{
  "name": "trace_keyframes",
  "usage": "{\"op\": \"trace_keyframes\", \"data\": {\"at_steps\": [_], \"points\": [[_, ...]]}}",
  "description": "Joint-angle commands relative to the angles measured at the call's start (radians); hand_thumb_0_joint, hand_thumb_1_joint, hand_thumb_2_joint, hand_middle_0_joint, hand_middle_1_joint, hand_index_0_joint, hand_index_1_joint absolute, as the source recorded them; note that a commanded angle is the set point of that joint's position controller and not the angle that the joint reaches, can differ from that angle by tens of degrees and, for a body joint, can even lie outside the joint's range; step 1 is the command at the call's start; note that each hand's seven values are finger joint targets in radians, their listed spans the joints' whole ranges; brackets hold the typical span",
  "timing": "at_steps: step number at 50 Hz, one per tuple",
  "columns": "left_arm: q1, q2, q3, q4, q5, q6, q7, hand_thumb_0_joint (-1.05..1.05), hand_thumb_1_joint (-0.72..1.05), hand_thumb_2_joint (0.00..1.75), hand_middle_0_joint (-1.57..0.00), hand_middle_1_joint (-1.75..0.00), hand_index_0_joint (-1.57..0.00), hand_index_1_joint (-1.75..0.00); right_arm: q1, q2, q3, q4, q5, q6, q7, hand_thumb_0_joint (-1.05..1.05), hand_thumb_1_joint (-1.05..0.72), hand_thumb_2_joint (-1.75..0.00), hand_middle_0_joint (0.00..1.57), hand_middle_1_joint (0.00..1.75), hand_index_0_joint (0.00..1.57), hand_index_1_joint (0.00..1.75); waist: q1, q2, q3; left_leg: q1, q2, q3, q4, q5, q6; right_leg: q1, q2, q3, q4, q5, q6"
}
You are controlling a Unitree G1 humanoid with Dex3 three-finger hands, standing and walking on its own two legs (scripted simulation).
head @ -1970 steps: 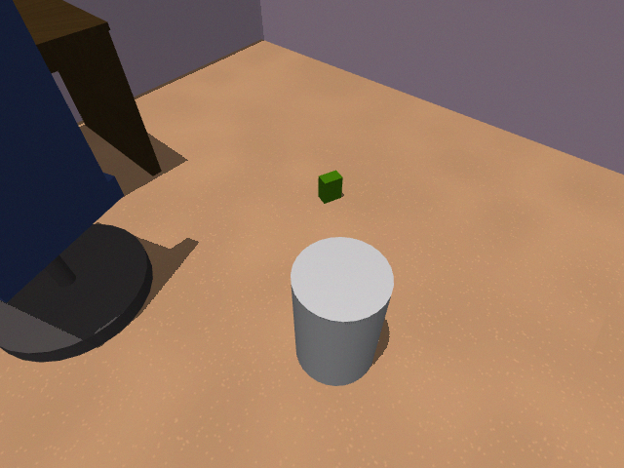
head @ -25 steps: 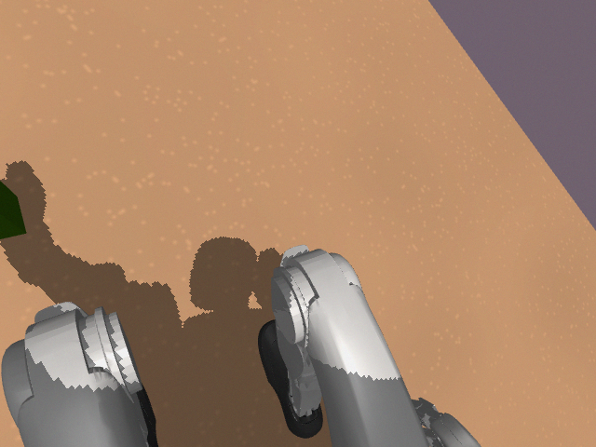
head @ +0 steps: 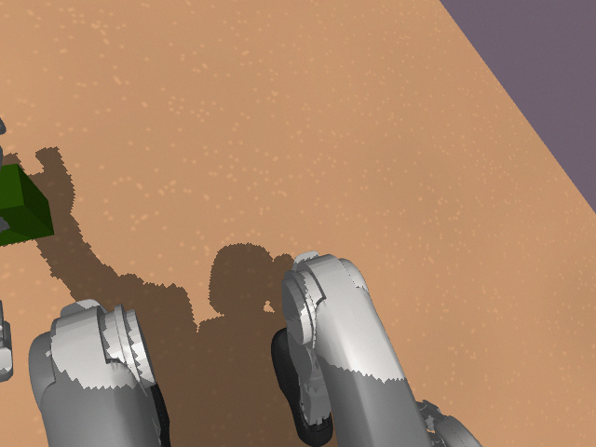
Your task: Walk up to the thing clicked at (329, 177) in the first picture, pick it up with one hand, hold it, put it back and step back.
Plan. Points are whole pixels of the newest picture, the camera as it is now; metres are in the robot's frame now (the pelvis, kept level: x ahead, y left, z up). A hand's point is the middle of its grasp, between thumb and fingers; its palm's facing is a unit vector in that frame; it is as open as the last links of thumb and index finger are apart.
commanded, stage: withdraw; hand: left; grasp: from above
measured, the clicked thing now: out of the picture +0.46 +0.32 -0.24
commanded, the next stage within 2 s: home in 0.74 s
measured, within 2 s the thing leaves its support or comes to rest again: rests again in 0.08 s
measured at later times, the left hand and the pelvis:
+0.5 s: hand out of the picture +0.42 +0.30 -0.03, palm faces -0.50 -0.10 -0.86, open 13.5 cm; pelvis -0.02 +0.00 +0.10, yaw +5 degrees
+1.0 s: hand out of the picture +0.47 +0.31 -0.08, palm faces -0.32 -0.09 -0.94, open 12.7 cm; pelvis -0.01 +0.00 +0.05, yaw +4 degrees
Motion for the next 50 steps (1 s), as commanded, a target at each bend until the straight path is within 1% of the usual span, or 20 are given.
{"op": "trace_keyframes", "data": {"at_steps": [1,4,8,12,15,19,24,27,30,33,37,38,39,40,41,42,45,46,48,50], "points": [[-0.331,0.277,0.029,-0.362,-0.051,0.065,-0.001,0.0,-0.44,0.9,-0.18,-0.89,-0.17,-0.89,0.172,-0.273,-0.141,-0.026,0.049,0.028,-0.007,0.0,-0.91,-0.9,0.2,0.3,0.2,0.3,0.081,0.561,-0.921,0.722,-0.003,0.149,-0.328,0.264,0.023,0.375,0.016,-0.067,-0.265,0.333,-0.087],[-0.335,0.242,-0.001,-0.41,-0.085,0.119,-0.084,0.0,-0.41,0.88,-0.21,-0.84,-0.2,-0.85,0.201,-0.259,-0.175,-0.022,0.08,0.074,-0.016,0.0,-0.91,-0.91,0.2,0.3,0.2,0.3,0.078,0.48,-0.946,0.734,-0.005,0.168,-0.36,0.281,0.037,0.454,0.021,-0.033,-0.344,0.355,-0.08],[-0.283,0.063,-0.13,-0.286,-0.154,0.141,-0.245,0.0,-0.44,0.91,-0.18,-0.88,-0.17,-0.89,0.222,-0.228,-0.192,-0.008,0.098,0.119,-0.038,0.0,-0.91,-0.91,0.2,0.3,0.2,0.3,0.024,0.261,-0.712,0.574,-0.012,0.163,-0.415,0.161,0.061,0.447,0.027,-0.011,-0.442,0.24,-0.076],[-0.238,0.032,-0.184,-0.301,-0.193,0.12,-0.392,0.0,-0.45,0.94,-0.15,-0.92,-0.14,-0.93,0.223,-0.238,-0.193,-0.046,0.12,0.148,-0.08,0.0,-0.9,-0.9,0.2,0.3,0.2,0.3,0.053,0.13,-0.622,0.52,-0.022,0.169,-0.47,0.115,0.068,0.511,0.017,0.01,-0.529,0.165,-0.086],[-0.257,0.012,-0.2,-0.341,-0.207,0.083,-0.438,0.0,-0.44,0.93,-0.16,-0.91,-0.15,-0.91,0.22,-0.226,-0.185,-0.059,0.133,0.157,-0.105,0.0,-0.9,-0.9,0.2,0.3,0.2,0.3,0.058,0.105,-0.635,0.57,-0.024,0.167,-0.509,0.129,0.064,0.55,0.009,0.013,-0.552,0.178,-0.087],[-0.283,0.049,-0.178,-0.344,-0.175,0.031,-0.415,0.0,-0.43,0.92,-0.17,-0.89,-0.16,-0.9,0.208,-0.218,-0.173,-0.068,0.136,0.165,-0.134,0.0,-0.9,-0.9,0.2,0.3,0.2,0.3,0.081,0.117,-0.642,0.607,-0.028,0.174,-0.518,0.136,0.059,0.522,0.0,0.022,-0.558,0.173,-0.091],[-0.345,0.094,-0.147,-0.285,-0.085,-0.011,-0.286,0.0,-0.39,0.89,-0.21,-0.84,-0.2,-0.85,0.174,-0.199,-0.151,-0.056,0.126,0.165,-0.14,0.0,-0.9,-0.9,0.2,0.3,0.2,0.3,0.088,0.246,-0.655,0.652,-0.033,0.177,-0.554,0.099,0.049,0.436,-0.006,0.019,-0.516,0.144,-0.094],[-0.396,0.064,-0.162,-0.183,-0.041,-0.008,-0.215,0.0,-0.4,0.89,-0.19,-0.86,-0.18,-0.86,0.172,-0.205,-0.146,-0.037,0.113,0.154,-0.135,0.0,-0.9,-0.9,0.2,0.3,0.2,0.3,0.047,0.28,-0.625,0.666,-0.03,0.167,-0.553,0.073,0.043,0.357,-0.01,0.003,-0.487,0.138,-0.096],[-0.451,0.102,-0.14,-0.099,-0.02,-0.009,-0.159,0.0,-0.38,0.87,-0.21,-0.84,-0.21,-0.84,0.175,-0.213,-0.138,-0.016,0.097,0.136,-0.131,0.0,-0.9,-0.9,0.2,0.3,0.2,0.3,0.023,0.29,-0.628,0.65,-0.035,0.167,-0.515,0.07,0.042,0.328,-0.013,-0.005,-0.458,0.142,-0.095],[-0.525,0.128,-0.118,-0.083,-0.004,-0.011,-0.121,0.0,-0.33,0.84,-0.25,-0.81,-0.25,-0.81,0.193,-0.225,-0.132,-0.002,0.078,0.111,-0.122,0.0,-0.9,-0.9,0.2,0.3,0.2,0.3,0.004,0.336,-0.705,0.674,-0.034,0.166,-0.474,0.108,0.039,0.317,-0.02,-0.015,-0.419,0.172,-0.089],[-0.582,0.169,-0.092,-0.115,-0.004,-0.016,-0.086,0.0,-0.33,0.91,-0.25,-0.74,-0.22,-0.73,0.207,-0.236,-0.127,0.001,0.061,0.089,-0.115,0.0,-0.88,-0.89,0.2,0.3,0.2,0.3,-0.007,0.415,-0.787,0.707,-0.032,0.169,-0.44,0.127,0.033,0.321,-0.021,-0.024,-0.391,0.187,-0.087],[-0.581,0.181,-0.08,-0.113,-0.009,-0.011,-0.079,0.0,-0.33,0.83,-0.23,-0.82,-0.24,-0.81,0.212,-0.239,-0.131,0.004,0.059,0.085,-0.114,0.0,-0.9,-0.89,0.2,0.3,0.2,0.3,-0.001,0.419,-0.805,0.722,-0.031,0.165,-0.44,0.12,0.032,0.317,-0.022,-0.027,-0.386,0.185,-0.087],[-0.578,0.173,-0.082,-0.125,-0.009,-0.007,-0.075,0.0,-0.3,0.91,-0.25,-0.74,-0.23,-0.73,0.221,-0.235,-0.132,-0.002,0.057,0.081,-0.112,0.0,-0.88,-0.89,0.2,0.3,0.2,0.3,-0.011,0.446,-0.814,0.731,-0.03,0.167,-0.438,0.127,0.029,0.319,-0.021,-0.03,-0.381,0.189,-0.089],[-0.574,0.18,-0.071,-0.139,-0.014,-0.001,-0.071,0.0,-0.32,0.83,-0.24,-0.82,-0.25,-0.81,0.233,-0.238,-0.135,-0.001,0.056,0.077,-0.109,0.0,-0.9,-0.89,0.2,0.3,0.2,0.3,-0.007,0.447,-0.825,0.741,-0.029,0.161,-0.442,0.12,0.029,0.316,-0.023,-0.037,-0.377,0.188,-0.088],[-0.56,0.191,-0.06,-0.168,-0.016,0.009,-0.069,0.0,-0.29,0.91,-0.25,-0.74,-0.23,-0.73,0.236,-0.241,-0.139,-0.007,0.058,0.076,-0.107,0.0,-0.88,-0.89,0.2,0.3,0.2,0.3,0.009,0.474,-0.857,0.765,-0.028,0.164,-0.446,0.134,0.026,0.323,-0.025,-0.037,-0.374,0.199,-0.089],[-0.531,0.185,-0.056,-0.182,-0.025,0.02,-0.071,0.0,-0.32,0.83,-0.25,-0.82,-0.26,-0.81,0.242,-0.237,-0.143,-0.015,0.06,0.075,-0.105,0.0,-0.9,-0.89,0.2,0.3,0.2,0.3,0.019,0.482,-0.902,0.785,-0.028,0.166,-0.447,0.147,0.026,0.338,-0.022,-0.038,-0.373,0.208,-0.092],[-0.469,0.203,-0.034,-0.261,-0.058,0.061,-0.085,0.0,-0.22,0.91,-0.25,-0.73,-0.23,-0.72,0.253,-0.23,-0.155,-0.025,0.076,0.086,-0.1,0.0,-0.88,-0.89,0.2,0.3,0.2,0.3,0.061,0.483,-0.966,0.795,-0.027,0.182,-0.462,0.182,0.032,0.401,-0.016,-0.027,-0.396,0.235,-0.094],[-0.428,0.207,-0.025,-0.272,-0.072,0.078,-0.094,0.0,-0.3,0.83,-0.27,-0.79,-0.28,-0.78,0.256,-0.225,-0.156,-0.03,0.082,0.092,-0.097,0.0,-0.9,-0.9,0.2,0.3,0.2,0.3,0.071,0.459,-0.981,0.787,-0.028,0.188,-0.46,0.199,0.036,0.438,-0.013,-0.022,-0.408,0.249,-0.092],[-0.394,0.206,-0.014,-0.308,-0.102,0.108,-0.122,0.0,-0.14,0.89,-0.24,-0.63,-0.21,-0.64,0.26,-0.218,-0.17,-0.035,0.099,0.109,-0.101,0.0,-0.89,-0.9,0.2,0.3,0.2,0.3,0.09,0.425,-0.988,0.781,-0.029,0.195,-0.48,0.217,0.042,0.471,-0.012,-0.009,-0.434,0.265,-0.089],[-0.373,0.152,-0.04,-0.325,-0.149,0.128,-0.168,0.0,-0.02,0.84,-0.22,-0.54,-0.2,-0.56,0.269,-0.206,-0.181,-0.032,0.11,0.122,-0.101,0.0,-0.89,-0.9,0.2,0.3,0.2,0.3,0.073,0.355,-0.947,0.761,-0.027,0.193,-0.489,0.22,0.05,0.5,-0.004,-0.003,-0.466,0.269,-0.084]]}}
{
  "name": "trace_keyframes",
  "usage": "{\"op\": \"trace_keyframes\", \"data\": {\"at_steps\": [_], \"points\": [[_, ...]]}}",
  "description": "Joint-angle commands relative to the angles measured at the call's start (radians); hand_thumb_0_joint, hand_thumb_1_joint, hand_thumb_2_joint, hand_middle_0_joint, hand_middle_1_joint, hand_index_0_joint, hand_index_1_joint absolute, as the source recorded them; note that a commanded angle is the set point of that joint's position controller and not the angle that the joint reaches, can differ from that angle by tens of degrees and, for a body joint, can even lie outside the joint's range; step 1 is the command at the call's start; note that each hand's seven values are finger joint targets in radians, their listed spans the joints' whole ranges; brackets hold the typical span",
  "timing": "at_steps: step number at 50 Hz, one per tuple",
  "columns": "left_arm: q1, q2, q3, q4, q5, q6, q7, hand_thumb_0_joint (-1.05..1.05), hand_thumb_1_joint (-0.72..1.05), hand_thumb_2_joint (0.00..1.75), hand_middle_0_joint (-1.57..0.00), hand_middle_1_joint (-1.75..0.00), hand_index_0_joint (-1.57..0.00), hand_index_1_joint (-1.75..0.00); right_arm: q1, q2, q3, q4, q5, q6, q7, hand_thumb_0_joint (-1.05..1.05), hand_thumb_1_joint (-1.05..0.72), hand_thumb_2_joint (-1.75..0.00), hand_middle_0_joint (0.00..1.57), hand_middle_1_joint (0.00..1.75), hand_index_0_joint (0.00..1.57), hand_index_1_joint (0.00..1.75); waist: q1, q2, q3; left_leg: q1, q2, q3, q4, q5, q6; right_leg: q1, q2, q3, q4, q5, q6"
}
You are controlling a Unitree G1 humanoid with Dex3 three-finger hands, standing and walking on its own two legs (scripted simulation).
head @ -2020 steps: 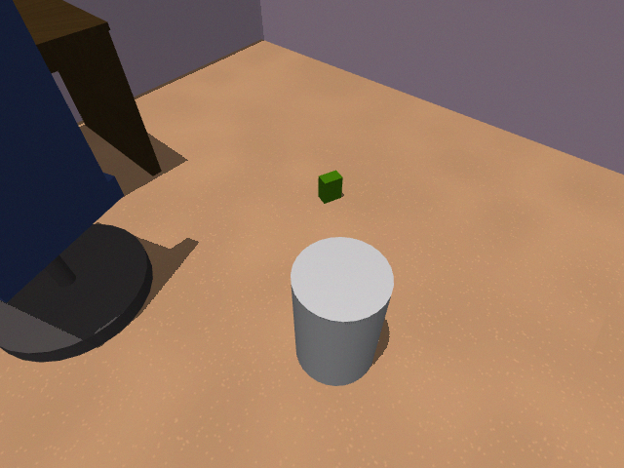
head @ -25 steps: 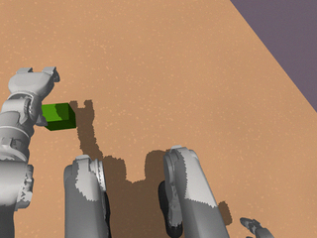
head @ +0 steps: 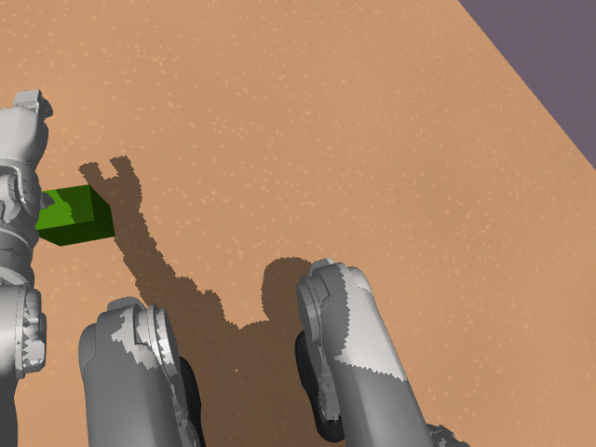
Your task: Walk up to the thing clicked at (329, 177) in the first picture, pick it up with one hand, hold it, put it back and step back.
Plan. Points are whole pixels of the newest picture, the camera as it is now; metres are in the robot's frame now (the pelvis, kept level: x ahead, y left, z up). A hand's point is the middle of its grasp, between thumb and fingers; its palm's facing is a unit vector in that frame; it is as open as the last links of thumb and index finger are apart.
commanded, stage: home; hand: left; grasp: from above
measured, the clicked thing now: (73, 217) +0.48 +0.28 -0.30
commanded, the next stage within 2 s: none
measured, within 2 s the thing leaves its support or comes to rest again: neither
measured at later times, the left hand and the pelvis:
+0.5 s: hand out of the picture +0.31 +0.25 +0.07, palm faces -0.22 -0.71 -0.67, open 7.7 cm; pelvis +0.01 +0.00 +0.18, yaw +5 degrees
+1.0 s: hand out of the picture +0.24 +0.21 +0.27, palm faces +0.18 -0.95 -0.24, open 7.4 cm; pelvis +0.07 +0.01 +0.34, yaw +8 degrees
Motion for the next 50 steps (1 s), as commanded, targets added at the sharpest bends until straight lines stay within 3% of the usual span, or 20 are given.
{"op": "trace_keyframes", "data": {"at_steps": [1,5,6,8,10,12,13,16,19,20,23,24,25,26,31,34,44,50], "points": [[-0.292,0.237,0.021,-0.223,-0.1,0.058,-0.035,0.0,0.02,0.79,-0.21,-0.49,-0.19,-0.5,0.216,-0.271,-0.121,-0.034,0.032,0.019,-0.016,0.0,-0.89,-0.9,0.2,0.3,0.2,0.3,0.042,0.249,-0.826,0.664,-0.025,0.088,-0.314,0.16,0.026,0.448,0.025,-0.072,-0.33,0.237,-0.086],[-0.091,0.171,0.018,-0.388,-0.225,0.071,-0.148,0.0,0.3,0.77,-0.19,-0.38,-0.18,-0.39,0.206,-0.255,-0.145,-0.09,0.065,0.041,-0.017,0.0,-0.89,-0.9,0.2,0.3,0.2,0.3,0.097,0.154,-0.836,0.665,-0.027,0.088,-0.379,0.178,0.038,0.578,0.026,-0.054,-0.406,0.25,-0.077],[0.016,0.109,-0.015,-0.39,-0.266,0.079,-0.18,0.0,0.38,0.76,-0.19,-0.35,-0.18,-0.35,0.183,-0.242,-0.145,-0.101,0.072,0.044,-0.016,0.0,-0.9,-0.9,0.2,0.3,0.2,0.3,0.104,0.129,-0.797,0.66,-0.025,0.093,-0.403,0.177,0.039,0.615,0.028,-0.049,-0.435,0.252,-0.073],[0.121,0.07,-0.024,-0.484,-0.345,0.092,-0.229,0.0,0.54,0.73,-0.17,-0.26,-0.17,-0.26,0.156,-0.245,-0.148,-0.116,0.087,0.049,-0.021,0.0,-0.9,-0.9,0.2,0.3,0.2,0.3,0.111,0.055,-0.713,0.643,-0.023,0.09,-0.439,0.152,0.045,0.638,0.027,-0.045,-0.489,0.237,-0.071],[0.166,0.077,-0.003,-0.632,-0.421,0.104,-0.262,0.0,0.7,0.83,-0.19,-0.28,-0.19,-0.28,0.133,-0.245,-0.159,-0.139,0.1,0.054,-0.033,0.0,-0.9,-0.9,0.2,0.3,0.2,0.3,0.133,0.064,-0.733,0.708,-0.019,0.085,-0.484,0.15,0.04,0.684,0.022,-0.036,-0.527,0.234,-0.072],[0.275,0.027,-0.01,-0.725,-0.484,0.122,-0.282,0.0,0.86,0.9,-0.2,-0.3,-0.2,-0.3,0.105,-0.242,-0.166,-0.156,0.109,0.055,-0.045,0.0,-0.9,-0.9,0.2,0.3,0.2,0.3,0.141,0.048,-0.696,0.772,-0.016,0.066,-0.54,0.134,0.032,0.698,0.013,-0.038,-0.568,0.214,-0.078],[0.303,0.012,-0.017,-0.792,-0.511,0.127,-0.286,0.0,0.9,0.9,-0.2,-0.3,-0.2,-0.3,0.091,-0.235,-0.168,-0.17,0.115,0.053,-0.048,0.0,-0.9,-0.9,0.2,0.3,0.2,0.3,0.149,0.064,-0.702,0.821,-0.012,0.06,-0.571,0.135,0.028,0.708,0.011,-0.037,-0.584,0.214,-0.079],[0.341,0.003,0.017,-0.97,-0.576,0.142,-0.268,0.0,0.9,0.9,-0.2,-0.3,-0.2,-0.3,0.048,-0.22,-0.171,-0.191,0.126,0.045,-0.073,0.0,-0.9,-0.9,0.2,0.3,0.2,0.3,0.168,0.129,-0.713,0.953,-0.006,0.041,-0.664,0.112,0.015,0.735,0.004,-0.032,-0.635,0.191,-0.083],[0.443,-0.074,-0.004,-1.021,-0.63,0.166,-0.245,0.0,0.9,0.9,-0.2,-0.3,-0.2,-0.3,0.017,-0.2,-0.161,-0.191,0.134,0.023,-0.096,0.0,-0.9,-0.9,0.2,0.3,0.2,0.3,0.149,0.123,-0.613,1.0,-0.007,0.042,-0.755,0.056,0.015,0.772,-0.002,-0.018,-0.722,0.152,-0.077],[0.473,-0.081,0.001,-1.034,-0.648,0.177,-0.237,0.0,0.9,0.9,-0.2,-0.3,-0.2,-0.3,0.004,-0.195,-0.159,-0.187,0.135,0.013,-0.104,0.0,-0.9,-0.9,0.2,0.3,0.2,0.3,0.157,0.129,-0.591,1.032,-0.006,0.043,-0.789,0.042,0.013,0.789,-0.003,-0.013,-0.749,0.14,-0.077],[0.547,-0.129,-0.016,-1.116,-0.72,0.209,-0.229,0.0,0.9,0.9,-0.2,-0.3,-0.2,-0.3,-0.023,-0.195,-0.16,-0.19,0.14,-0.02,-0.124,0.0,-0.9,-0.9,0.2,0.3,0.2,0.3,0.154,0.151,-0.579,1.133,-0.008,0.032,-0.876,0.011,0.008,0.853,-0.008,-0.002,-0.823,0.121,-0.074],[0.585,-0.145,-0.02,-1.126,-0.748,0.222,-0.229,0.0,0.9,0.9,-0.2,-0.3,-0.2,-0.3,-0.038,-0.195,-0.155,-0.188,0.141,-0.032,-0.131,0.0,-0.9,-0.9,0.2,0.3,0.2,0.3,0.16,0.162,-0.562,1.165,-0.008,0.026,-0.902,0.002,0.006,0.862,-0.009,-0.002,-0.838,0.117,-0.074],[0.611,-0.178,-0.045,-1.149,-0.777,0.229,-0.23,0.0,0.9,0.9,-0.2,-0.3,-0.2,-0.3,-0.048,-0.194,-0.152,-0.189,0.141,-0.045,-0.138,0.0,-0.9,-0.9,0.2,0.3,0.2,0.3,0.146,0.161,-0.534,1.183,-0.008,0.015,-0.926,-0.006,0.004,0.866,-0.011,-0.003,-0.852,0.116,-0.072],[0.669,-0.18,-0.032,-1.116,-0.803,0.242,-0.229,0.0,0.9,0.9,-0.2,-0.3,-0.2,-0.3,-0.063,-0.192,-0.147,-0.193,0.143,-0.055,-0.145,0.0,-0.9,-0.9,0.2,0.3,0.2,0.3,0.152,0.13,-0.498,1.192,-0.009,0.007,-0.944,-0.02,0.006,0.883,-0.009,-0.003,-0.874,0.108,-0.071],[0.826,-0.223,-0.029,-1.217,-0.95,0.294,-0.227,0.0,0.9,0.9,-0.2,-0.3,-0.2,-0.3,-0.086,-0.171,-0.127,-0.232,0.15,-0.093,-0.173,0.0,-0.9,-0.9,0.2,0.3,0.2,0.3,0.154,0.093,-0.445,1.304,-0.017,0.02,-1.06,0.0,0.01,1.041,-0.013,0.011,-1.021,0.118,-0.067],[0.92,-0.242,-0.006,-1.265,-1.034,0.32,-0.224,0.0,0.9,0.9,-0.2,-0.3,-0.2,-0.3,-0.083,-0.158,-0.114,-0.248,0.149,-0.114,-0.191,0.0,-0.9,-0.9,0.2,0.3,0.2,0.3,0.161,0.085,-0.38,1.36,-0.019,0.016,-1.144,-0.008,0.009,1.114,-0.013,0.015,-1.099,0.112,-0.065],[1.251,-0.339,0.03,-1.469,-1.194,0.428,-0.242,0.0,0.9,0.9,-0.2,-0.3,-0.2,-0.3,-0.01,-0.117,-0.08,-0.303,0.152,-0.159,-0.261,0.0,-0.9,-0.9,0.2,0.3,0.2,0.3,0.177,0.057,-0.292,1.583,-0.025,0.051,-1.331,0.248,0.005,1.431,-0.01,0.005,-1.317,0.315,-0.06],[1.426,-0.362,0.044,-1.612,-1.24,0.471,-0.261,0.0,0.9,0.9,-0.2,-0.3,-0.2,-0.3,0.015,-0.105,-0.078,-0.345,0.147,-0.19,-0.292,0.0,-0.9,-0.9,0.2,0.3,0.2,0.3,0.197,0.025,-0.256,1.68,-0.035,0.078,-1.39,0.395,0.01,1.563,-0.006,-0.011,-1.408,0.443,-0.053]]}}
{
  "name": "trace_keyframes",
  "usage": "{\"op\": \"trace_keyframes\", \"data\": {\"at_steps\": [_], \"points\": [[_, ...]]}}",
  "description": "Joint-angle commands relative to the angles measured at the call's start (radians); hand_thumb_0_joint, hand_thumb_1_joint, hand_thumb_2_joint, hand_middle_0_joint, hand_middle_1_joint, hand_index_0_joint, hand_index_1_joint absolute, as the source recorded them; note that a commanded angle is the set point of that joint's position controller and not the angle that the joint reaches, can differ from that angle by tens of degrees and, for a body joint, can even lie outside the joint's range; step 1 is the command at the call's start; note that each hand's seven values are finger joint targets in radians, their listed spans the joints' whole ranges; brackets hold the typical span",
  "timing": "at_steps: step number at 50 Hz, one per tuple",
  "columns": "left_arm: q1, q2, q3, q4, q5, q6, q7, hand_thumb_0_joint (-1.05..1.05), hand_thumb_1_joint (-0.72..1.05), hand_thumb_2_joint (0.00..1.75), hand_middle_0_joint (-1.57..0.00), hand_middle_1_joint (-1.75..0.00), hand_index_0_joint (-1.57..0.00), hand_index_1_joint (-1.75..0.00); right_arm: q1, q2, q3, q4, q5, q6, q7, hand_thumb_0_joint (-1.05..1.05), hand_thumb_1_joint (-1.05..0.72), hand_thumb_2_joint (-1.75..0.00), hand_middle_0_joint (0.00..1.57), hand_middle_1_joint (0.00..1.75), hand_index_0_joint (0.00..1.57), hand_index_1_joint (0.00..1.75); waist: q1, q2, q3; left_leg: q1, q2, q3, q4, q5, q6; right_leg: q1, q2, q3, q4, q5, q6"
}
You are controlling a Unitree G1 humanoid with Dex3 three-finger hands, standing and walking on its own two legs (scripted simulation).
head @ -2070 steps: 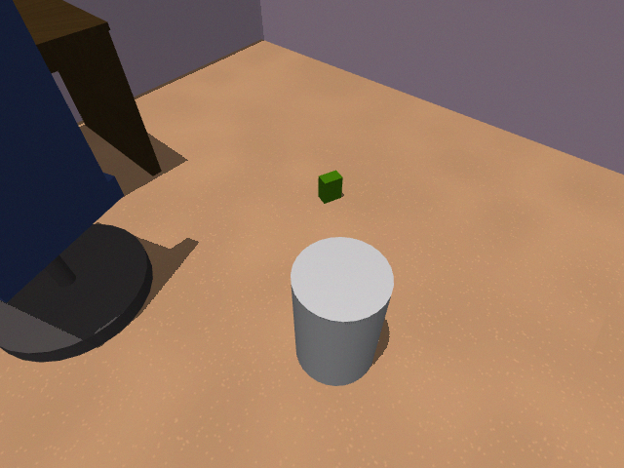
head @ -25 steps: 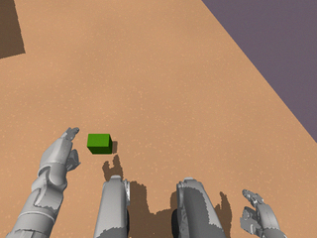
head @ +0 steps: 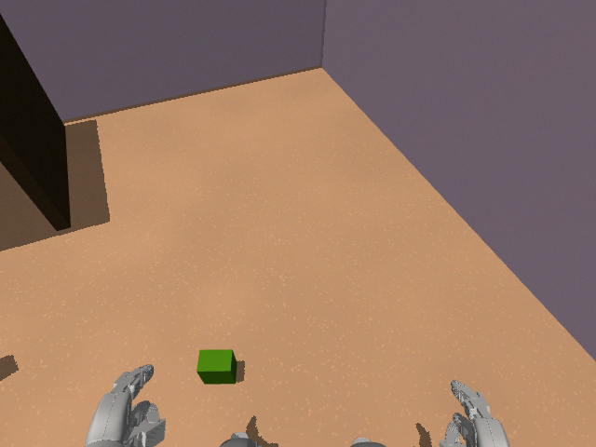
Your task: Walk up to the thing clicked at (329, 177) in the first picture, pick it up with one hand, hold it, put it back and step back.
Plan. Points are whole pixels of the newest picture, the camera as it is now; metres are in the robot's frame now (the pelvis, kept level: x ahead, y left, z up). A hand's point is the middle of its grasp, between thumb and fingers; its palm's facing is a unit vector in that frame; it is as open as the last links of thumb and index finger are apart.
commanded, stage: home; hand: left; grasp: from above
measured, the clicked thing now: (218, 367) +0.45 +0.21 -0.63
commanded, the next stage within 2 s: none
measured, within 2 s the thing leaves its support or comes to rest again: neither
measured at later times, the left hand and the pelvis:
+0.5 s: hand (153, 442) +0.17 +0.18 -0.03, palm faces +0.07 -0.98 -0.20, open 7.4 cm; pelvis +0.01 -0.01 +0.02, yaw +1 degrees
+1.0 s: hand (153, 441) +0.17 +0.18 -0.03, palm faces +0.06 -0.98 -0.20, open 7.4 cm; pelvis +0.01 +0.00 +0.02, yaw +1 degrees
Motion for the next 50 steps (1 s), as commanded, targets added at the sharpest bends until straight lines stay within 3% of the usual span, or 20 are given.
{"op": "trace_keyframes", "data": {"at_steps": [1,6,11,19,31,42,50], "points": [[0.064,0.086,0.057,-0.274,-0.02,-0.021,-0.005,0.0,0.9,0.9,-0.2,-0.3,-0.2,-0.3,-0.044,-0.117,-0.052,-0.171,-0.009,-0.075,-0.03,0.0,-0.9,-0.9,0.2,0.3,0.2,0.3,0.014,0.006,-0.159,0.264,-0.037,0.017,-0.222,0.263,0.022,0.158,0.029,-0.014,-0.221,0.277,-0.025],[0.133,0.081,0.052,-0.292,-0.01,-0.015,-0.032,0.0,0.9,0.9,-0.2,-0.3,-0.2,-0.3,-0.035,-0.123,-0.066,-0.176,-0.019,-0.097,-0.037,0.0,-0.9,-0.9,0.2,0.3,0.2,0.3,0.015,-0.033,-0.1,0.288,-0.039,0.018,-0.256,0.281,0.026,0.178,0.03,-0.026,-0.26,0.287,-0.02],[0.11,0.086,0.05,-0.3,0.001,-0.023,-0.048,0.0,0.9,0.9,-0.2,-0.3,-0.2,-0.3,-0.046,-0.133,-0.071,-0.183,-0.025,-0.12,-0.035,0.0,-0.9,-0.9,0.2,0.3,0.2,0.3,0.02,-0.038,-0.039,0.283,-0.042,0.026,-0.275,0.217,0.028,0.163,0.025,-0.03,-0.277,0.224,-0.015],[0.089,0.099,0.058,-0.3,0.013,-0.039,-0.055,0.0,0.89,0.89,-0.2,-0.3,-0.2,-0.3,-0.055,-0.14,-0.076,-0.172,-0.035,-0.144,-0.029,0.0,-0.9,-0.9,0.2,0.3,0.2,0.3,0.03,0.018,-0.077,0.311,-0.041,0.02,-0.274,0.238,0.018,0.171,0.024,-0.029,-0.255,0.237,-0.019],[0.103,0.096,0.054,-0.289,0.012,-0.03,-0.05,0.0,0.9,0.9,-0.2,-0.3,-0.2,-0.3,-0.071,-0.138,-0.071,-0.165,-0.036,-0.148,-0.032,0.0,-0.9,-0.9,0.2,0.3,0.2,0.3,0.039,-0.021,-0.065,0.291,-0.042,0.027,-0.266,0.22,0.023,0.178,0.021,-0.021,-0.267,0.228,-0.013],[0.085,0.101,0.06,-0.3,0.006,-0.028,-0.051,0.0,0.9,0.9,-0.2,-0.3,-0.2,-0.3,-0.073,-0.138,-0.069,-0.163,-0.035,-0.155,-0.037,0.0,-0.9,-0.9,0.2,0.3,0.2,0.3,0.034,-0.021,-0.053,0.275,-0.042,0.03,-0.276,0.136,0.024,0.164,0.02,-0.017,-0.285,0.151,-0.013],[0.094,0.098,0.05,-0.303,0.009,-0.027,-0.052,0.0,0.9,0.9,-0.2,-0.3,-0.2,-0.3,-0.069,-0.137,-0.072,-0.157,-0.034,-0.156,-0.038,0.0,-0.9,-0.9,0.2,0.3,0.2,0.3,0.034,-0.008,-0.061,0.289,-0.036,0.025,-0.276,0.171,0.02,0.161,0.025,-0.02,-0.27,0.177,-0.016]]}}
